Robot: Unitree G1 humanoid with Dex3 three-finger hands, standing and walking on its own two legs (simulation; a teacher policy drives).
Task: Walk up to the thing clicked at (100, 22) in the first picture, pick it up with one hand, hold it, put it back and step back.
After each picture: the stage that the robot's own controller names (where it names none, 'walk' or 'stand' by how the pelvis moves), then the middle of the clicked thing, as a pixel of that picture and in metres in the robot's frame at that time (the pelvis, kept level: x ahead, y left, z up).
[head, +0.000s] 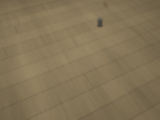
stand; (99, 22) +1.78 -0.26 -0.72
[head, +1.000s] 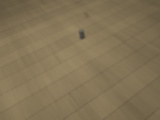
walk; (81, 34) +1.65 +0.10 -0.69
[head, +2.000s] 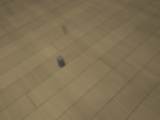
walk; (60, 61) +1.05 +0.30 -0.71
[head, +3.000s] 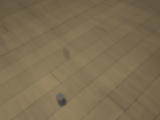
walk; (61, 100) +0.64 +0.24 -0.72
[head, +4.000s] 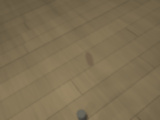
walk; (81, 116) +0.45 +0.09 -0.69
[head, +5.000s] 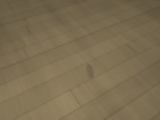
stand; out of the picture +0.42 +0.01 -0.71
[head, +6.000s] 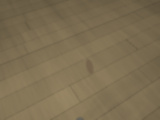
stand; out of the picture +0.42 +0.02 -0.72
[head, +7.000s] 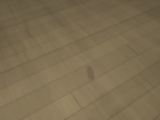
stand; out of the picture +0.41 +0.03 -0.73
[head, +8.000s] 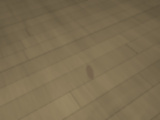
stand; out of the picture +0.41 +0.03 -0.73
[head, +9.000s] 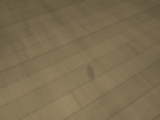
stand; out of the picture +0.40 +0.02 -0.73
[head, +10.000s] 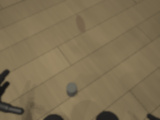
go down; (71, 90) +0.45 +0.02 -0.53
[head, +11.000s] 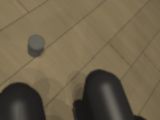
go down; (35, 46) +0.50 +0.08 -0.28
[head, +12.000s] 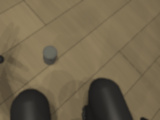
go down; (49, 56) +0.49 +0.06 -0.34
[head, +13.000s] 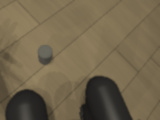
go down; (45, 55) +0.50 +0.06 -0.33
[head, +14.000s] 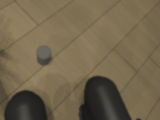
go down; (43, 56) +0.50 +0.06 -0.33
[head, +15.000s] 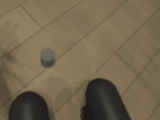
go down; (47, 58) +0.50 +0.05 -0.35
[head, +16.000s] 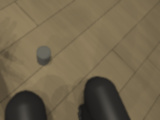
go down; (43, 56) +0.50 +0.06 -0.34
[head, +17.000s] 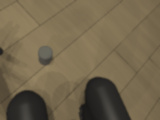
go down; (45, 56) +0.50 +0.06 -0.34
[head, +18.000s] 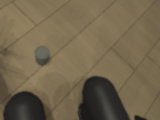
go down; (42, 56) +0.50 +0.06 -0.34
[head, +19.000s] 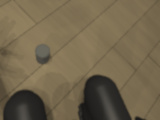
go down; (42, 54) +0.50 +0.06 -0.33
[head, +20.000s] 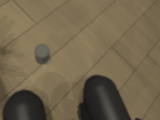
go down; (42, 54) +0.50 +0.06 -0.33
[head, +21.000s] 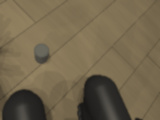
go down; (41, 54) +0.50 +0.06 -0.33
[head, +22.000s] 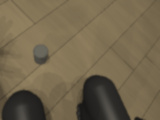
go down; (40, 55) +0.50 +0.06 -0.33
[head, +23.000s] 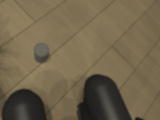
go down; (41, 53) +0.50 +0.06 -0.33
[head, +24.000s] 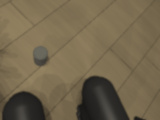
go down; (40, 56) +0.50 +0.06 -0.34
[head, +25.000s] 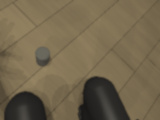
go down; (42, 57) +0.50 +0.06 -0.34
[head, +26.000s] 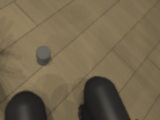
go down; (43, 56) +0.50 +0.06 -0.34
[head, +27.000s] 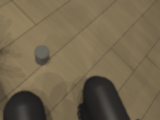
go down; (41, 56) +0.50 +0.06 -0.34
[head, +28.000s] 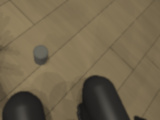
go down; (40, 55) +0.50 +0.06 -0.34
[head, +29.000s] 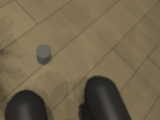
go down; (43, 55) +0.50 +0.06 -0.34
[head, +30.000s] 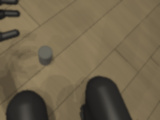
hold; (45, 56) +0.50 +0.06 -0.33
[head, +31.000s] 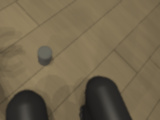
hold; (44, 56) +0.50 +0.06 -0.33
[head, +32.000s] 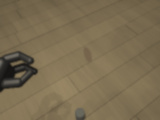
hold; (79, 115) +0.43 +0.02 -0.63
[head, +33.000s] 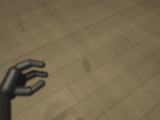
hold; out of the picture +0.42 +0.02 -0.68
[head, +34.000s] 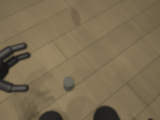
go down; (68, 84) +0.46 +0.02 -0.51
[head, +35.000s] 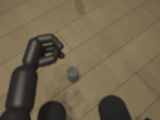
lower; (72, 75) +0.50 +0.03 -0.44
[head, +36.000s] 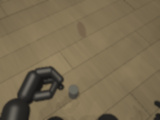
hold; (73, 92) +0.47 +0.02 -0.54
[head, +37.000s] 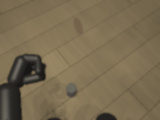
crouch; (71, 90) +0.46 +0.02 -0.55
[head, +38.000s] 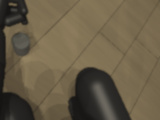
lower; (21, 45) +0.51 +0.08 -0.28
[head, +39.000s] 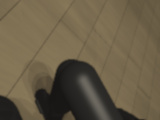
lower; out of the picture +0.51 +0.13 -0.28
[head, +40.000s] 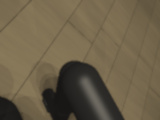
lower; out of the picture +0.51 +0.12 -0.28
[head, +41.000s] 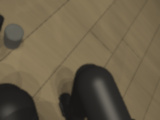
hold; (13, 37) +0.51 +0.11 -0.27
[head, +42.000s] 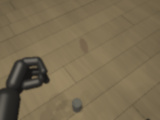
hold; (76, 105) +0.46 +0.02 -0.59
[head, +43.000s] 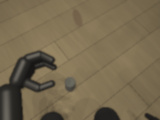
crouch; (69, 84) +0.47 +0.02 -0.52
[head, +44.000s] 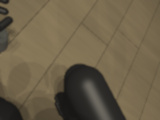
crouch; out of the picture +0.51 +0.10 -0.28
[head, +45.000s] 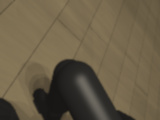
lower; out of the picture +0.52 +0.13 -0.28
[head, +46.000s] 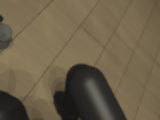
crouch; (1, 37) +0.52 +0.11 -0.29
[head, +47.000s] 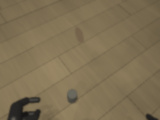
lower; (72, 96) +0.47 +0.02 -0.57
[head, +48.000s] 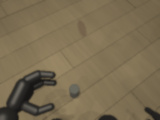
crouch; (74, 91) +0.47 +0.01 -0.55
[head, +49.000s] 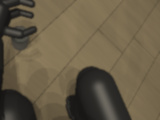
lower; (19, 39) +0.52 +0.08 -0.28
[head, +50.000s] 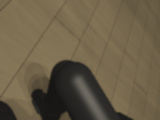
lower; out of the picture +0.52 +0.13 -0.29
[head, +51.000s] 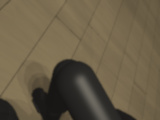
hold; out of the picture +0.52 +0.13 -0.28
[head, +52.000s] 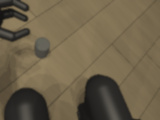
stand; (41, 48) +0.52 +0.07 -0.31
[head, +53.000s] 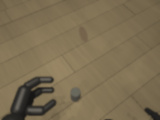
crouch; (75, 94) +0.48 +0.01 -0.56
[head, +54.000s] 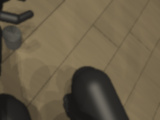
crouch; (12, 38) +0.53 +0.08 -0.28
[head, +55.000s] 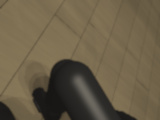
lower; out of the picture +0.53 +0.13 -0.29
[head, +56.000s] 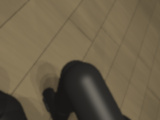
hold; out of the picture +0.53 +0.12 -0.28
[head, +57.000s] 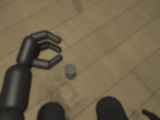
crouch; (70, 72) +0.51 +0.03 -0.46
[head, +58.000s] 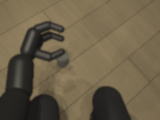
crouch; (62, 59) +0.52 +0.03 -0.40
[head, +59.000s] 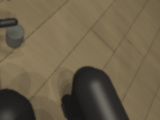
hold; (14, 36) +0.53 +0.09 -0.28
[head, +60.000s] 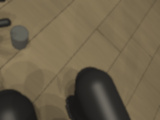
crouch; (19, 38) +0.53 +0.09 -0.28
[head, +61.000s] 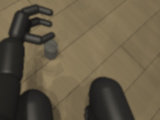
lower; (50, 50) +0.53 +0.05 -0.33
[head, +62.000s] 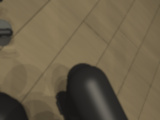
stand; (1, 33) +0.53 +0.10 -0.28
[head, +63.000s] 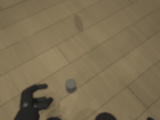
withdraw; (70, 86) +0.49 +0.02 -0.54
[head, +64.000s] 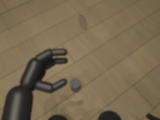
stand; (75, 85) +0.49 +0.02 -0.53
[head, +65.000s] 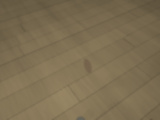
stand; out of the picture +0.45 +0.00 -0.66
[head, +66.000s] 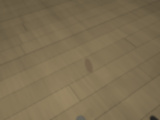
stand; out of the picture +0.45 +0.00 -0.66
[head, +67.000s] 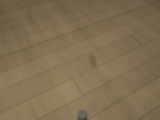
stand; (81, 116) +0.46 +0.00 -0.68
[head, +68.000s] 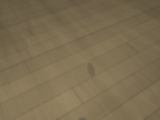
stand; out of the picture +0.46 +0.02 -0.72
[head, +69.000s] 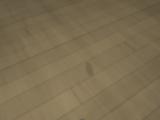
stand; out of the picture +0.44 +0.02 -0.73
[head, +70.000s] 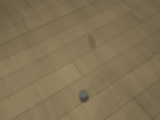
walk; (83, 96) +0.51 +0.02 -0.70
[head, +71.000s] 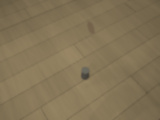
walk; (85, 73) +0.72 -0.04 -0.70
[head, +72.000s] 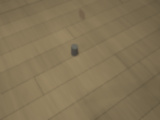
walk; (74, 50) +1.00 +0.02 -0.70
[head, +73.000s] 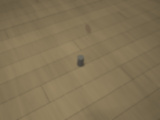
stand; (80, 61) +1.04 +0.00 -0.71
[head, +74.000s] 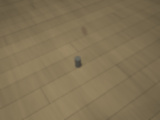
stand; (77, 62) +1.08 +0.04 -0.72
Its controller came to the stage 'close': yes
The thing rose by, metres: 0.00
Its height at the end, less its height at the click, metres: +0.00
